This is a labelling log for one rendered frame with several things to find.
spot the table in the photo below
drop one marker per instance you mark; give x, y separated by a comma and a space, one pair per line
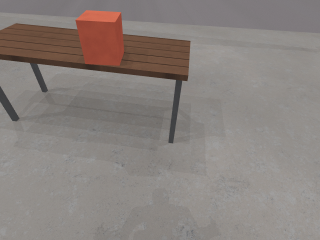
143, 56

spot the carton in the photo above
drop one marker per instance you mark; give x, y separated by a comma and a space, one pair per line
101, 37

